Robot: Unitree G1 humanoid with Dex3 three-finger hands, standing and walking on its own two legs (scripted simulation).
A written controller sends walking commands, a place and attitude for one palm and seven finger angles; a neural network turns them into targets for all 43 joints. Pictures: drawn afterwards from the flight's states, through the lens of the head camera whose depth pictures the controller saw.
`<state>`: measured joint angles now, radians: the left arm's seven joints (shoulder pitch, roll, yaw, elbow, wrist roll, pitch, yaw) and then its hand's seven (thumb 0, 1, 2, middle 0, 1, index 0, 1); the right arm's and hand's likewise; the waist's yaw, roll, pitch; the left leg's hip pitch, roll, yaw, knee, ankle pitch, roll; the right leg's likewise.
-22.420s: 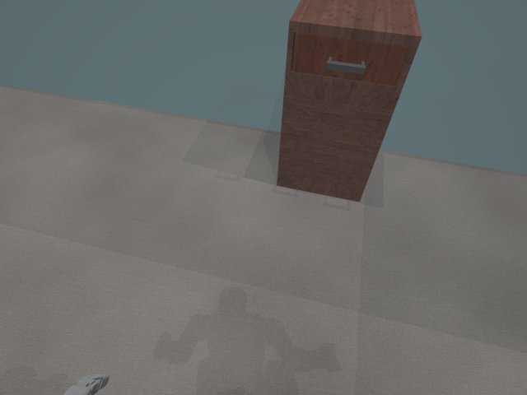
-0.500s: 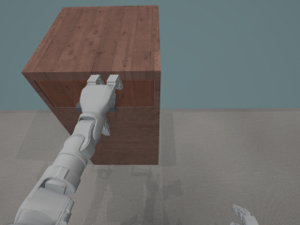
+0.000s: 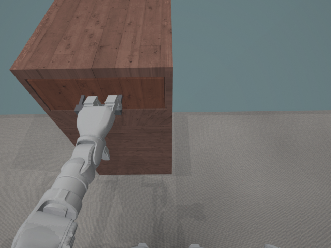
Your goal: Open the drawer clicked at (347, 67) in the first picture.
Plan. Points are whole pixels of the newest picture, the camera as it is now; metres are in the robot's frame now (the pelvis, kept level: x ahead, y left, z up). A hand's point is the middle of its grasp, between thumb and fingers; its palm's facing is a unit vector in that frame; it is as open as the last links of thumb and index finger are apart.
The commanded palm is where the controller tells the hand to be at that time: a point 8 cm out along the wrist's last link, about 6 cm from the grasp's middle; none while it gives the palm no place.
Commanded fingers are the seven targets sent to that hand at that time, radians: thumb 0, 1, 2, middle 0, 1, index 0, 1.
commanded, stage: lower the fingers behind the handle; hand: left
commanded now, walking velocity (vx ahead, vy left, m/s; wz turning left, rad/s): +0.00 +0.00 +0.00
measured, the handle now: (100, 103) +0.52 +0.21 -0.01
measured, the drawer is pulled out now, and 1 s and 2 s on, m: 0.00 0.00 0.00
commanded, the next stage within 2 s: lift the fingers back up to retry in 0.94 s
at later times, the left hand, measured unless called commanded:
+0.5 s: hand (96, 126) +0.43 +0.20 +0.01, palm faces +0.00 -0.03 -1.00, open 13.9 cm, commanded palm +0.40 +0.21 +0.02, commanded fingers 0.00 -0.50 0.30 -0.30 -1.20 -0.30 -1.20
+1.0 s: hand (97, 123) +0.43 +0.20 +0.01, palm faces -0.03 -0.01 -1.00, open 13.6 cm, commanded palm +0.40 +0.20 +0.02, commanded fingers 0.00 -0.50 0.30 -0.30 -1.20 -0.30 -1.20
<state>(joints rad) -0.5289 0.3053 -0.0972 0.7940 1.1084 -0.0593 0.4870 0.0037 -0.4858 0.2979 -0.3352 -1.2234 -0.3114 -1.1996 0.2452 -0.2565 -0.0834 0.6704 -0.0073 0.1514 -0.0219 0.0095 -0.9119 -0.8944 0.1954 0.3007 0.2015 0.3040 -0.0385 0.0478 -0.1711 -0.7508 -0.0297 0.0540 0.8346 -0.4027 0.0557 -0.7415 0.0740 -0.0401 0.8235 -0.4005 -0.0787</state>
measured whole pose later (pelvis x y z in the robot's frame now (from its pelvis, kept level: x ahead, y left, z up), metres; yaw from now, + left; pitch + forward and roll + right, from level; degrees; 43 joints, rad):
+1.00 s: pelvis -0.04 +0.01 -0.01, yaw +0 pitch +19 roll -2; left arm -0.78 0.38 -0.17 1.01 1.05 0.08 0.34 0.00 -0.49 0.30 -0.32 -1.37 -0.32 -1.31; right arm 0.35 -0.24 0.01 0.62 0.03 0.14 -0.05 0.01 -0.91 -0.89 0.20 0.30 0.21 0.30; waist -0.10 0.05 -0.19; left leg -0.88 -0.02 0.05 0.93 -0.39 0.08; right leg -0.86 0.07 -0.06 0.89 -0.37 -0.06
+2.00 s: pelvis +0.03 +0.01 +0.02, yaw +0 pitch +13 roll -1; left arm -0.41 0.30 -0.20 0.56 1.04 0.06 0.28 0.00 -0.49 0.30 -0.32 -1.20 -0.32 -1.20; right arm 0.19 -0.24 -0.05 0.62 0.02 0.20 -0.01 0.01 -0.91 -0.89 0.20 0.30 0.20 0.30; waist 0.01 0.06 -0.14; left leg -0.51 -0.05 0.04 0.66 -0.37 0.07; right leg -0.50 0.07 -0.03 0.64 -0.36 -0.06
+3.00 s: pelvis +0.00 +0.00 +0.02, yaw -1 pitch +14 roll +0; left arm -0.56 0.40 -0.06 0.80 1.07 0.06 0.41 0.01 -0.49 0.30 -0.32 -1.20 -0.32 -1.20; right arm 0.21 -0.24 -0.04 0.67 0.03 0.16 -0.04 0.01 -0.91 -0.89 0.20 0.30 0.20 0.30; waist -0.02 0.06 -0.13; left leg -0.58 -0.03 0.07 0.68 -0.35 0.05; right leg -0.58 0.08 -0.01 0.68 -0.34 -0.08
